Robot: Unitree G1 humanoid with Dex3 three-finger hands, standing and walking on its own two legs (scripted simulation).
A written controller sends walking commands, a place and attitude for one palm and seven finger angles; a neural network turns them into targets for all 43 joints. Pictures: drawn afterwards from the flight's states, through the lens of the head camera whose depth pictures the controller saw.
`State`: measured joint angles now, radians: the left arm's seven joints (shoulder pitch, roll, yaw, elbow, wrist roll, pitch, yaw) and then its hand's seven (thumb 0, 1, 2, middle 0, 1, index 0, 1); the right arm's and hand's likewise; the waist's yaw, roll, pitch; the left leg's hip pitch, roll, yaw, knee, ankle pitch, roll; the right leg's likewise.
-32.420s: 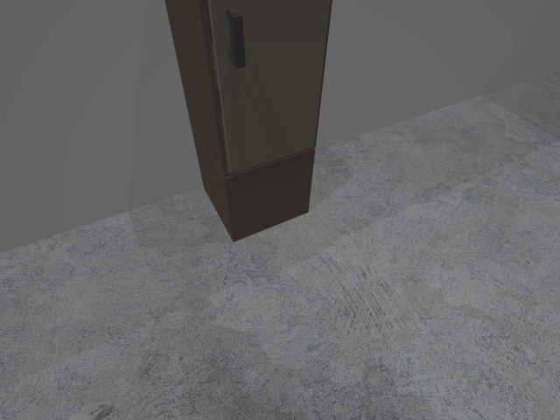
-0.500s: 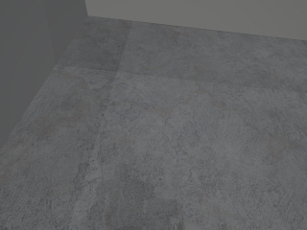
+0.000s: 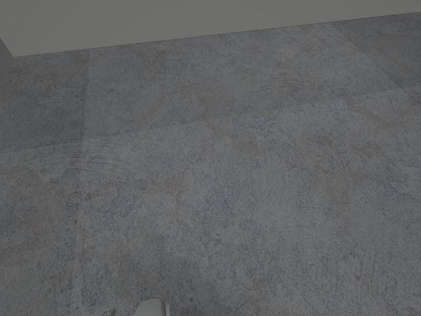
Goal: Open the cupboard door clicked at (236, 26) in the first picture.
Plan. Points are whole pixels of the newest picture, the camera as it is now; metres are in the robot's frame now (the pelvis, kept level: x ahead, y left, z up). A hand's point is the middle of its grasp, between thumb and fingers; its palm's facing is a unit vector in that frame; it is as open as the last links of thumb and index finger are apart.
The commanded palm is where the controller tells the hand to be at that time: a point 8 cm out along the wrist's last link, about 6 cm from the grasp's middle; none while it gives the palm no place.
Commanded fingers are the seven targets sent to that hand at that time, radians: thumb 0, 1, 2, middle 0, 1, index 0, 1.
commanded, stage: turn to face it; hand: left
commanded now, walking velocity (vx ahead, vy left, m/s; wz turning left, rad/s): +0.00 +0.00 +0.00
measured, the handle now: out of the picture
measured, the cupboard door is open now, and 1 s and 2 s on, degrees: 43 43 43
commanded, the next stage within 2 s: none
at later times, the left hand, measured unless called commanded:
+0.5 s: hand (104, 289) +0.20 +0.25 -0.18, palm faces +0.23 -0.96 -0.17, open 7.4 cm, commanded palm none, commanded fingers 0.00 0.90 0.90 -0.20 -0.30 -0.20 -0.30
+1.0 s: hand (119, 266) +0.24 +0.21 -0.14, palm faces +0.44 -0.85 -0.29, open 7.4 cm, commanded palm none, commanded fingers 0.00 0.90 0.90 -0.20 -0.30 -0.20 -0.30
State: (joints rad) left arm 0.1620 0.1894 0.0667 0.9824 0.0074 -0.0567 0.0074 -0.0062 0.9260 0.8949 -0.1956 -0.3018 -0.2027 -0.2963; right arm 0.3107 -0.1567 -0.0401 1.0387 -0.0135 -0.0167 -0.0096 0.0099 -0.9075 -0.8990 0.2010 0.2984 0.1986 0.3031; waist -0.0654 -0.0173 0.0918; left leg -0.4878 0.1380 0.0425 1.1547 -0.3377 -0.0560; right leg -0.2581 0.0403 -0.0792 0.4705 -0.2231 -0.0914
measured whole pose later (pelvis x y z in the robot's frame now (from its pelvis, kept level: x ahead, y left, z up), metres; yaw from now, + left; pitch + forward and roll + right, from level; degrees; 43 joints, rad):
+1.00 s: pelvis +0.24 -0.01 +0.00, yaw +29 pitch +2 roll +3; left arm 0.16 0.18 0.04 0.90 0.02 0.00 0.03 0.00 0.91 0.90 -0.20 -0.30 -0.20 -0.30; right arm 0.21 -0.27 -0.10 0.96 -0.01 0.07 0.01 0.01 -0.91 -0.90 0.20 0.30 0.20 0.30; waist -0.06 0.02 0.08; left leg -0.54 -0.03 -0.02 1.13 -0.42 -0.07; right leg -0.20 -0.05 -0.07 0.47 -0.30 -0.02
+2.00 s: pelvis +0.31 +0.01 +0.00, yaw +67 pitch +1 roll +3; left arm 0.19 0.17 0.04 0.88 0.03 0.00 0.03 0.00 0.91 0.89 -0.20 -0.30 -0.21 -0.30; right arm 0.16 -0.25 -0.08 0.96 -0.01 0.08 0.02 0.01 -0.91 -0.90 0.20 0.30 0.20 0.30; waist -0.03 -0.02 0.12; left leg -0.43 0.03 0.05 0.92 -0.45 -0.08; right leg -0.20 -0.14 -0.21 0.50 -0.30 0.01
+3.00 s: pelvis +0.31 +0.04 -0.01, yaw +103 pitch +0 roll +1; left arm 0.26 0.22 0.06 0.92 0.03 0.01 0.02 0.00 0.91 0.89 -0.20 -0.30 -0.21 -0.30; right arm 0.09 -0.24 -0.07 0.93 -0.01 0.06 0.03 0.01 -0.91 -0.90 0.20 0.30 0.20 0.30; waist 0.01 -0.05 0.12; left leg -0.31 0.01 0.10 0.64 -0.36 -0.05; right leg -0.20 -0.18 -0.26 0.60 -0.37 0.04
